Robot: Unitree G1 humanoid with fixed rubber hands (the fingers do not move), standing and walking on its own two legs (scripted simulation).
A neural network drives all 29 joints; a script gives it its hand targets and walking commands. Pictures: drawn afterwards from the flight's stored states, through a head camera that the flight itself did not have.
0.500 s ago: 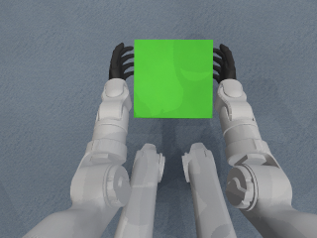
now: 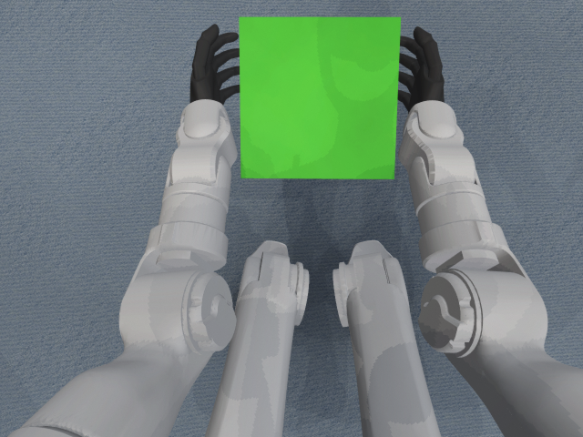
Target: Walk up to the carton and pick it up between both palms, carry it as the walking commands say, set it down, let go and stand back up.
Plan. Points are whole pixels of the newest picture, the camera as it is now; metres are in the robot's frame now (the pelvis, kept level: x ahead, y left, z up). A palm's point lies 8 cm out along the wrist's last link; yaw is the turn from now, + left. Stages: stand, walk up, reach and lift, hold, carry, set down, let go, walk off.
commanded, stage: set down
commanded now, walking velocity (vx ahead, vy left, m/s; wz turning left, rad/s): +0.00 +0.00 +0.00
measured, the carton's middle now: (312, 120) +0.49 +0.01 -0.21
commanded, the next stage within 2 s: none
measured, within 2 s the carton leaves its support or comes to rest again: rests again in 1.32 s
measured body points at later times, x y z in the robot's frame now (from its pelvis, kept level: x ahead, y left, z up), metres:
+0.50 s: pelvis +0.00 +0.00 -0.04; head +0.34 +0.00 +0.24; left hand +0.53 +0.13 -0.20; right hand +0.52 -0.13 -0.21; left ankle +0.11 +0.13 -0.41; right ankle +0.13 -0.14 -0.41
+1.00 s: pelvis +0.00 +0.00 -0.05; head +0.34 +0.01 +0.24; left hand +0.51 +0.14 -0.22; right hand +0.51 -0.12 -0.22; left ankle +0.11 +0.13 -0.41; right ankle +0.12 -0.14 -0.41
